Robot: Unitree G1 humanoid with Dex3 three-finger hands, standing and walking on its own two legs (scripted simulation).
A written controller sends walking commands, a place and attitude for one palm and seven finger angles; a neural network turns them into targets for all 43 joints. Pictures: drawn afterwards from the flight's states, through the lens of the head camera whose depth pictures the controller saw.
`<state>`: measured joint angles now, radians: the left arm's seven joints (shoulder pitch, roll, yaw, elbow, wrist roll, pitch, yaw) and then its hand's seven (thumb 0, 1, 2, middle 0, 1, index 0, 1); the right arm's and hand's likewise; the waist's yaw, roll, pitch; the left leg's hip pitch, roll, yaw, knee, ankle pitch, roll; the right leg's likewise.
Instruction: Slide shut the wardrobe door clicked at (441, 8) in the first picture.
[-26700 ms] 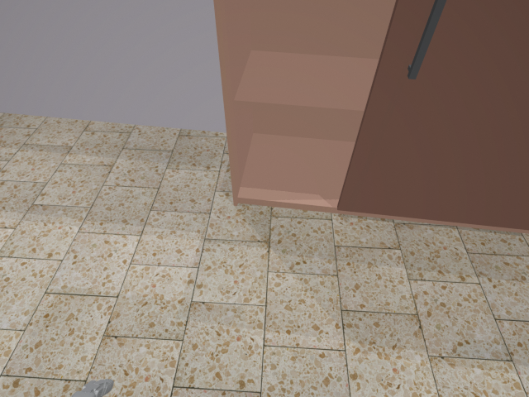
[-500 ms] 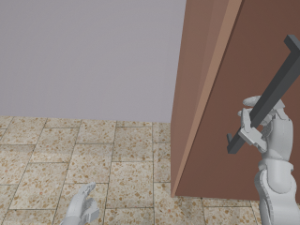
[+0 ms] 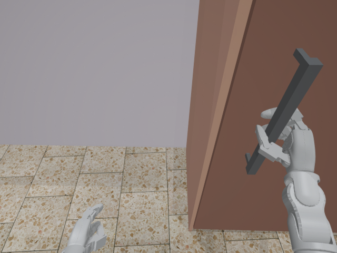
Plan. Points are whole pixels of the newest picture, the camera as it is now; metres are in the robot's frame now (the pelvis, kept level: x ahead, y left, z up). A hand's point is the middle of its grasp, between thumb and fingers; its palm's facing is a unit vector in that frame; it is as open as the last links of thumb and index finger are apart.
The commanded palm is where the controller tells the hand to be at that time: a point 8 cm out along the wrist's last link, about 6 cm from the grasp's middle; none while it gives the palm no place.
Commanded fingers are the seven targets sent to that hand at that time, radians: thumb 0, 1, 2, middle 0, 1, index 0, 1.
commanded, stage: loosen the grip on the handle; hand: right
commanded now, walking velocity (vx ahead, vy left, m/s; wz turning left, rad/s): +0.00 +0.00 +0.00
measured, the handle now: (269, 125) +0.35 -0.21 +0.15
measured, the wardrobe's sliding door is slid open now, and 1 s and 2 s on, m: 0.00 0.00 0.00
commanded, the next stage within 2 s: slip the hand off the handle in 0.48 s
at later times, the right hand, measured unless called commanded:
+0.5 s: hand (259, 146) +0.31 -0.18 +0.13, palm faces +0.26 +0.96 -0.14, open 14.2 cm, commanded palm +0.27 -0.22 +0.14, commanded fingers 0.00 0.55 -0.20 0.25 1.15 0.25 1.15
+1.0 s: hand (282, 151) +0.29 -0.22 +0.13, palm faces +0.32 +0.93 -0.17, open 14.7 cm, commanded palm +0.26 -0.27 +0.13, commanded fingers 0.00 0.55 -0.20 0.25 1.15 0.25 1.15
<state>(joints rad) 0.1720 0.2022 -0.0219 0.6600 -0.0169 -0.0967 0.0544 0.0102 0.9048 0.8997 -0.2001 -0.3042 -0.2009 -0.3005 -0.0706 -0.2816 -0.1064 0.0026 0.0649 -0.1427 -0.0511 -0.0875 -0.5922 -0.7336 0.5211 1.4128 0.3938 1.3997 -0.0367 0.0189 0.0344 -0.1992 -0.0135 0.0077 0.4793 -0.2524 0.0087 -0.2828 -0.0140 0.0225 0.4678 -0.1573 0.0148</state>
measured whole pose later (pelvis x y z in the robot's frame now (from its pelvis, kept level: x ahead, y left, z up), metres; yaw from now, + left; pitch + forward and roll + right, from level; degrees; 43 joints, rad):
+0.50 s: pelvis +0.00 +0.01 -0.01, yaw -1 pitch -2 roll +0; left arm 0.21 0.24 -0.01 0.71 -0.01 -0.15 0.05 0.01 0.90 0.90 -0.20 -0.30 -0.20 -0.30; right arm -0.02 -0.24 -0.12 -0.01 0.09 -0.12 -0.12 -0.01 0.52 -0.21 0.41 1.31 0.29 1.21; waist -0.01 -0.03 0.00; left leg -0.26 -0.02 0.03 0.64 -0.35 0.02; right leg -0.35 -0.02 0.04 0.63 -0.25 0.03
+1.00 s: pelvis +0.03 +0.01 -0.01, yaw -1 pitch -1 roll +0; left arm 0.18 0.23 -0.01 0.68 0.00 -0.12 0.07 0.01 0.90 0.90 -0.20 -0.30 -0.20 -0.30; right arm 0.13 -0.29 -0.25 -0.11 0.15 -0.13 -0.03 -0.01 0.55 -0.20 0.28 1.17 0.26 1.15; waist -0.03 -0.03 -0.02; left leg -0.24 -0.02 0.02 0.64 -0.38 0.02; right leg -0.33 -0.01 0.04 0.63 -0.29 0.03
